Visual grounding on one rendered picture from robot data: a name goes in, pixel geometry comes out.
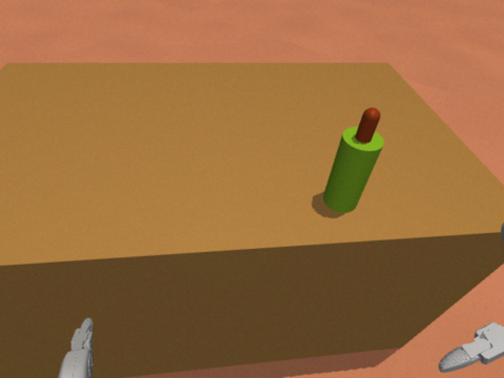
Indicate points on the left robot hand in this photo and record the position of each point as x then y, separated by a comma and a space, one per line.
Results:
77, 363

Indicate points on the right robot hand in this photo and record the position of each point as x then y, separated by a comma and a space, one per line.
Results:
487, 346

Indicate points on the bottle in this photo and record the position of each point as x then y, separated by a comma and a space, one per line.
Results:
356, 156

